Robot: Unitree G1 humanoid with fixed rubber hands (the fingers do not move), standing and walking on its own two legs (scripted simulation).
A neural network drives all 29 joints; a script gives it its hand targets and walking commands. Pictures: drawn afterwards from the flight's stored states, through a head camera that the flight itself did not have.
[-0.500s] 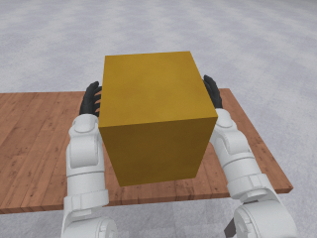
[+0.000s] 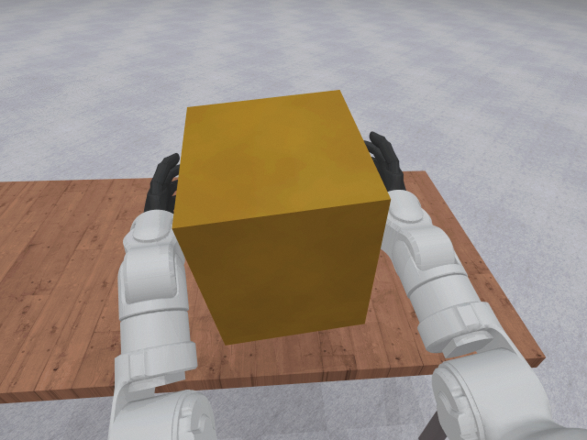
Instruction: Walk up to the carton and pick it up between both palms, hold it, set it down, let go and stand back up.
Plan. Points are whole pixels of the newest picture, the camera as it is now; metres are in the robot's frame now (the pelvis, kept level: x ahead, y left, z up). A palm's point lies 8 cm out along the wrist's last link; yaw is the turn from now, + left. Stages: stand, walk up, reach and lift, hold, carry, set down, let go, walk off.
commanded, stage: hold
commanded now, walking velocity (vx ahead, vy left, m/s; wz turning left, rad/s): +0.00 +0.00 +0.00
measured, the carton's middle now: (280, 221) +0.36 +0.01 +0.16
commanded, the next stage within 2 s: none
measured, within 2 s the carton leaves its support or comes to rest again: neither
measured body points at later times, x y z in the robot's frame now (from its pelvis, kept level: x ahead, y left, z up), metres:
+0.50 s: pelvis -0.01 +0.01 +0.00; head -0.05 +0.04 +0.45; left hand +0.37 +0.16 +0.18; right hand +0.37 -0.13 +0.19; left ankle +0.02 +0.14 -0.75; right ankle +0.01 -0.12 -0.75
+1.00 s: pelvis +0.00 +0.00 +0.00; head -0.04 +0.03 +0.45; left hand +0.37 +0.17 +0.18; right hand +0.38 -0.13 +0.19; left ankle +0.02 +0.14 -0.75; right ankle +0.01 -0.12 -0.75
